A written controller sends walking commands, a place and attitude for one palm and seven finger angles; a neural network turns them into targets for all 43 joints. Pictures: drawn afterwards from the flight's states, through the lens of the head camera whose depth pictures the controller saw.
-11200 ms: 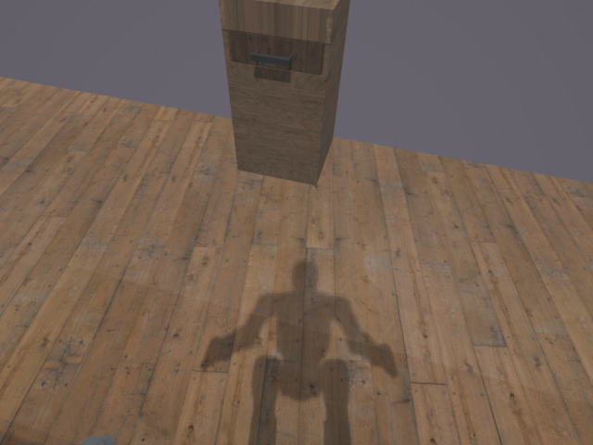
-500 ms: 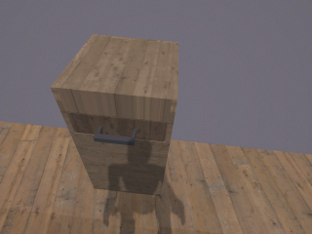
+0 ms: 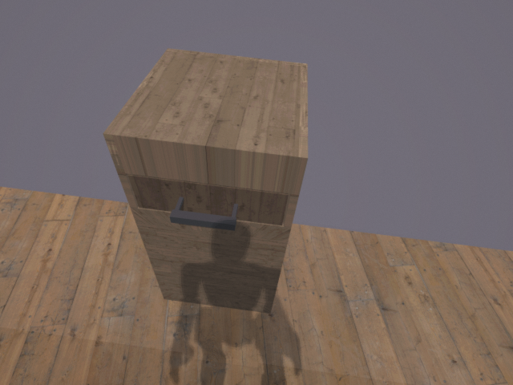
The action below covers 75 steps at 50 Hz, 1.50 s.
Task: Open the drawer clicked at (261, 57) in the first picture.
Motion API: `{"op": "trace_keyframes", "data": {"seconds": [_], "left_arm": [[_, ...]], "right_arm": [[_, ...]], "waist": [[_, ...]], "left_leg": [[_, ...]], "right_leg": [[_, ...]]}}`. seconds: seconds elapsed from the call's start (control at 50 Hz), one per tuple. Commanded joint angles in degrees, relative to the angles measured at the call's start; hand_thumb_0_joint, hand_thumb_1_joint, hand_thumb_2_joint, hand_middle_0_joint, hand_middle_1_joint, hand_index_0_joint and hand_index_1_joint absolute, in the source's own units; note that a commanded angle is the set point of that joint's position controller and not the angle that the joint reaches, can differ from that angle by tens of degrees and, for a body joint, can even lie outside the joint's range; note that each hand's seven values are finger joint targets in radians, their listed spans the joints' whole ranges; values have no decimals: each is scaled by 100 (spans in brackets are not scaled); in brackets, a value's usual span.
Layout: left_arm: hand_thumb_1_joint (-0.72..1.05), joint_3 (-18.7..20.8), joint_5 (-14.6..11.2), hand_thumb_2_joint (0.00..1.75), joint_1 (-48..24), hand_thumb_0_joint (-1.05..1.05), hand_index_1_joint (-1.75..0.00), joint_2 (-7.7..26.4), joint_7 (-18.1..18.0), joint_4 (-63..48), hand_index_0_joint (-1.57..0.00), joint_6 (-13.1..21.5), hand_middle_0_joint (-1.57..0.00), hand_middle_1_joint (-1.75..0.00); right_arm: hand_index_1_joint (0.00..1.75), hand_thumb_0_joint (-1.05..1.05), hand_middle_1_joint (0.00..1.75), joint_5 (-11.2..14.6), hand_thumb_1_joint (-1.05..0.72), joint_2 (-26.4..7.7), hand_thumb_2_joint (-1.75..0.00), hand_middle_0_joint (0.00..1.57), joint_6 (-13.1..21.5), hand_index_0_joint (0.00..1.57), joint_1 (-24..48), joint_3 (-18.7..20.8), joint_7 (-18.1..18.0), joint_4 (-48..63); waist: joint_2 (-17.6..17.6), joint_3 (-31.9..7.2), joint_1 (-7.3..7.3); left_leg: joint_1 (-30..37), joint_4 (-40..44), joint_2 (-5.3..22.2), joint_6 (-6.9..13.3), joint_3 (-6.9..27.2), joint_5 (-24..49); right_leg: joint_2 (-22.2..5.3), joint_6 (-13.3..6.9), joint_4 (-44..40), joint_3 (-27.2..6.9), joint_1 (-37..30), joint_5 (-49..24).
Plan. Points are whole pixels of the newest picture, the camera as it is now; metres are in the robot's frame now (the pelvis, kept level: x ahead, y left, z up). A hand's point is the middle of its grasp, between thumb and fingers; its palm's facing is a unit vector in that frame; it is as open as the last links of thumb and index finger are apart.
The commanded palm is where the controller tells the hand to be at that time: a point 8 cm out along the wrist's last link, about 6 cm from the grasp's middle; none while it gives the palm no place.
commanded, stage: come to a stop and stand still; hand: left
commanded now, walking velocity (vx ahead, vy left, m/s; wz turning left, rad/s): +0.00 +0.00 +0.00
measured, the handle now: (205, 212) +0.52 +0.15 -0.12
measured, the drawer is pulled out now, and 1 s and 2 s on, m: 0.00 0.00 0.00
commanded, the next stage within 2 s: look again from close up in 0.26 s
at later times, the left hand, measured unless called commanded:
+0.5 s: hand out of the picture -0.05 +0.16 -0.18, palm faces +0.03 -0.99 -0.13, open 7.4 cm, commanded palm none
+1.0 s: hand out of the picture -0.02 +0.15 -0.17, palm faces -0.04 -0.98 -0.18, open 7.4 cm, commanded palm +0.10 +0.20 -0.06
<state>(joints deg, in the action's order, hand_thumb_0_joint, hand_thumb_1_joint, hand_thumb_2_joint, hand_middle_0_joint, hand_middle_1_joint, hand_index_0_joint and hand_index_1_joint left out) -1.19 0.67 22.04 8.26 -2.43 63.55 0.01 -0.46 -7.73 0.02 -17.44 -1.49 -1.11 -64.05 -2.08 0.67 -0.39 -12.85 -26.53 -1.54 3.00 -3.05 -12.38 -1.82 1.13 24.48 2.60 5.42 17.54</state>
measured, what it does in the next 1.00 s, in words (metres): stands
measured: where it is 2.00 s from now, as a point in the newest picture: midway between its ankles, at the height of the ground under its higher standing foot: outside the picture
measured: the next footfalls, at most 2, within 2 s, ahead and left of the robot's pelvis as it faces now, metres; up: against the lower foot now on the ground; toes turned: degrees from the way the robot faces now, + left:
none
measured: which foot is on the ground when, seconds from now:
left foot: down 0.00-1.00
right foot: down 0.00-1.00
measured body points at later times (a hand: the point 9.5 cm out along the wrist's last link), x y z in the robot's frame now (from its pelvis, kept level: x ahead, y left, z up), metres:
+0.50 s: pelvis -0.01 +0.01 +0.00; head -0.01 +0.02 +0.45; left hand -0.05 +0.21 -0.17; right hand -0.02 -0.21 -0.15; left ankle +0.02 +0.08 -0.74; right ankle -0.05 -0.13 -0.74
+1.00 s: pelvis -0.01 +0.00 +0.00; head +0.00 +0.01 +0.45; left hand -0.01 +0.20 -0.15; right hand -0.02 -0.22 -0.15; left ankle +0.02 +0.08 -0.74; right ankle -0.05 -0.13 -0.74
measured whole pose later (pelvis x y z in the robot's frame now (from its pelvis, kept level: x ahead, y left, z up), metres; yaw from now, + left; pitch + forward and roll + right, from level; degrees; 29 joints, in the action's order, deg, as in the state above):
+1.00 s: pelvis -0.01 +0.00 +0.00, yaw -1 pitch +0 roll +0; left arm -4.4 3.3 27.7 7.6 -4.4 44.1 -4.5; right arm 1.1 -7.9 2.7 -20.8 -1.7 -2.5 -59.1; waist -1.2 1.1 -0.7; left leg -14.4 -26.2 -1.6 3.1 -4.1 -11.6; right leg -2.0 0.3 26.4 1.7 8.5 17.3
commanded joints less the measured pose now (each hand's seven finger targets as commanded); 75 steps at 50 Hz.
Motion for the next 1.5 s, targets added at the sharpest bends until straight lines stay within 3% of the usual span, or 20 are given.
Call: {"op": "trace_keyframes", "data": {"seconds": [0.0, 0.22, 0.48, 0.7, 0.9, 0.92, 0.94, 0.96, 0.98, 1.0, 1.02, 1.04, 1.1, 1.14, 1.18, 1.2, 1.28, 1.34, 1.4, 1.48], "left_arm": [[90, 84, -1, 90, 492, 0, -30, 374, -14, -102, -20, 88, -20, -30], [90, 85, 23, 90, 616, 0, -30, 236, -16, -18, -20, 81, -20, -30], [90, 101, 20, 90, 605, 0, -30, 211, -33, 1, -20, 118, -20, -30], [90, 96, 25, 90, 620, 0, -30, 164, -17, -3, -20, 96, -20, -30], [90, 105, 15, 90, 596, 0, -30, 138, -29, 6, -20, 130, -20, -30], [90, 46, 156, 90, 434, 0, -30, 469, -196, 20, -20, 285, -20, -30], [88, -489, 399, 89, -3582, 0, -32, 1648, -280, -8970, -20, 1148, -20, -32], [85, 86, 493, 88, -1679, 0, -33, 1594, -781, -7460, -20, 737, -20, -33], [83, -302, 464, 87, -99, 0, -34, 878, -1030, -6852, -21, -48, -21, -34], [81, -930, 651, 86, 356, 0, -36, 88, -1101, -6484, -21, -291, -21, -36], [78, -1093, 928, 85, -153, 0, -37, 163, -1210, -7332, -21, -229, -21, -37], [76, -1126, 1519, 84, -29, 0, -39, 477, -1386, -7255, -21, -275, -21, -39], [69, -1378, 3321, 81, -152, 0, -43, 550, -1862, -6941, -22, -288, -22, -43], [64, -1190, 4509, 79, 770, 0, -47, 513, -2195, -6160, -22, -296, -22, -47], [60, -597, 5282, 77, 1792, 0, -50, 866, -2290, -5600, -22, -189, -22, -50], [57, -497, 5517, 76, 1769, 0, -51, 939, -2265, -5696, -22, -109, -22, -51], [48, 418, 6115, 72, 1107, 0, -57, 1914, -2488, -6632, -23, 230, -23, -57], [41, 481, 6316, 69, 200, 0, -62, 2048, -2805, -7440, -24, 275, -24, -62], [34, 578, 6317, 66, -1064, 0, -66, 2264, -2901, -7902, -24, 419, -24, -66], [25, 358, 5798, 62, -1545, 0, -72, 2117, -2546, -7936, -25, 690, -25, -72]], "right_arm": [[30, 0, 30, 6, -90, -643, -90, 20, 127, 20, -297, 121, -52, 148], [30, 0, 30, -3, -90, -576, -90, 20, 124, 20, -355, 152, -56, 135], [30, 0, 30, -2, -90, -482, -90, 20, 152, 20, -467, 146, -61, 73], [30, 0, 30, -12, -90, -494, -90, 20, 115, 20, -452, 158, -54, 81], [30, 0, 30, -2, -90, -419, -90, 20, 161, 20, -513, 151, -75, 49], [30, 0, 30, 15, -90, -750, -90, 20, 222, 20, 43, 129, 8, 481], [30, 0, 30, 451, -90, -1539, -90, 20, 946, 20, -127, 251, -246, 2686], [30, 0, 30, 388, -90, -1228, -90, 20, 1549, 20, 539, 155, -497, 2167], [30, 0, 30, 510, -90, -971, -90, 20, 1815, 20, 544, 274, -487, 2159], [30, 0, 30, 592, -90, -883, -90, 20, 1880, 20, 394, 256, -511, 2100], [30, 0, 30, 555, -90, -1068, -90, 20, 2020, 20, 486, 320, -489, 2518], [30, 0, 30, 442, -90, -1267, -90, 20, 2076, 20, 526, 323, -472, 2586], [30, 0, 30, 51, -90, -1378, -90, 20, 1900, 20, 679, 399, -340, 3112], [30, 0, 30, -187, -90, -1362, -90, 20, 1468, 20, 1105, 536, -153, 3514], [30, 0, 30, -238, -90, -1334, -90, 20, 830, 20, 1411, 597, 83, 3728], [30, 0, 30, -222, -90, -1284, -90, 20, 497, 20, 1570, 539, 186, 3860], [30, 0, 30, -178, -90, -1105, -90, 20, -166, 20, 1879, 466, 323, 4281], [30, 0, 30, -276, -90, -1041, -90, 20, -381, 20, 1872, 457, 313, 4475], [30, 0, 30, -403, -90, -1027, -90, 20, -466, 20, 1950, 470, 236, 4369], [30, 0, 30, -420, -90, -1052, -90, 20, -318, 20, 1928, 455, 109, 4187]], "waist": [[161, 438, -5], [287, 548, -26], [117, 411, -1], [237, 609, -15], [107, 390, 4], [375, 843, -64], [1767, -1992, 635], [2289, -2011, 64], [1510, -997, 123], [1058, -547, 174], [1108, -245, 164], [691, -331, 264], [-458, -423, 371], [-885, -395, -67], [-1070, -469, -585], [-1098, -661, -691], [-144, -1298, -974], [551, -1897, -766], [336, -1722, -362], [185, -1729, -1]], "left_leg": [[-51, 705, 713, 53, 760, 283], [-170, 1017, 756, 65, 871, -258], [57, 803, 711, 48, 724, 464], [-143, 1066, 736, 25, 821, -318], [142, 806, 721, 29, 674, 590], [-331, -167, 735, -193, 613, 1167], [1667, 492, 372, -93, 402, 1025], [1629, 578, 630, -271, 656, 523], [714, 1017, 620, -399, 931, -694], [240, 775, 502, -243, 801, -906], [-196, 516, 401, -190, 802, -1038], [-432, 359, 415, -171, 868, -1443], [-986, -480, 258, -136, 903, -1082], [-1416, -876, 111, -189, 631, -905], [-1792, -1124, 41, -214, 403, -298], [-1932, -1219, 22, -230, 299, -74], [-1977, -1525, -84, -249, 139, 264], [-1467, -1897, -143, -196, 120, 481], [-1426, -2310, -165, -105, 262, 122], [-1446, -2581, -166, -13, 357, -5]], "right_leg": [[-388, -238, -443, -314, 486, -445], [-378, -223, -431, -271, 559, -389], [-412, -225, -504, -323, 525, -635], [-372, -240, -491, -322, 654, -401], [-398, -237, -523, -371, 575, -730], [-509, -270, -618, -585, 1011, -1210], [185, -402, 262, -180, 998, -1044], [183, -434, 991, 115, 1337, 8], [222, -326, 1285, 162, 1936, 698], [182, -288, 1228, 165, 1936, 395], [163, -296, 1003, 144, 1947, 213], [200, -310, 869, 90, 2102, 314], [329, -361, 1129, 43, 2900, 616], [379, -438, 1119, -69, 3216, 1207], [380, -578, 1170, -488, 2945, 620], [332, -600, 1385, -538, 2734, 73], [307, -620, 1791, -856, 2459, -625], [344, -626, 1869, -1184, 2750, -823], [230, -534, 1576, -1535, 3176, -287], [150, -396, 1410, -1598, 3129, -533]]}}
